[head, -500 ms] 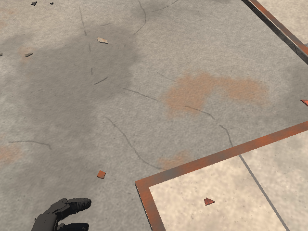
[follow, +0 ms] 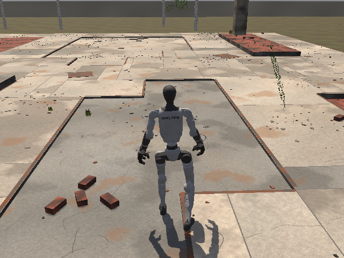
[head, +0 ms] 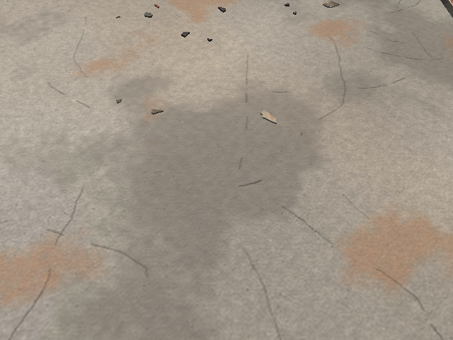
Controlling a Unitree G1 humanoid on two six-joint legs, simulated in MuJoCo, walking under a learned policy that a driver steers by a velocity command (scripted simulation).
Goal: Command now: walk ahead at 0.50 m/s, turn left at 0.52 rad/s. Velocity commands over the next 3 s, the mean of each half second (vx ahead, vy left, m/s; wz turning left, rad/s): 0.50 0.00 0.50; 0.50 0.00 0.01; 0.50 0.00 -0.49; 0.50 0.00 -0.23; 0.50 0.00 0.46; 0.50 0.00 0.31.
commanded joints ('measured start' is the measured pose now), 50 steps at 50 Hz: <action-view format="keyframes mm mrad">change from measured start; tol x32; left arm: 1 53 -25 -27 -95 47 -39 -11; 19 -434 49 -49 -249 26 -71 -41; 26 132 175 3 -96 25 -62 -45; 50 112 34 -67 -33 24 -13 -3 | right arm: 1 279 -312 -81 22 1 -17 -23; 25 444 46 24 -43 8 -63 -59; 45 -199 -30 25 -195 1 -109 -21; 50 268 -241 -51 -111 -45 -116 -47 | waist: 1 -24 372 -173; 5 -55 -28 -125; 23 40 93 -147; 25 7 -407 -409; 44 80 -114 14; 50 -135 95 -352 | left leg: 1 689 131 -447 61 492 260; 4 610 220 -656 -264 -150 273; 20 358 95 -356 -231 115 104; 23 350 21 -296 66 397 46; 25 -181 -216 -205 742 -512 -65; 27 -380 -104 -211 849 -389 -59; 46 -70 -49 -56 -53 48 -85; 50 803 280 -430 -71 29 129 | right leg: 1 -726 129 168 971 -166 -19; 21 -536 98 304 -214 617 -80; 23 -239 83 292 -192 596 -141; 25 339 -310 1020 -268 437 -402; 27 156 -253 961 -397 43 -340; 31 -205 -110 639 -469 349 -292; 46 -130 -114 518 -392 580 -263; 50 -621 109 352 327 344 -119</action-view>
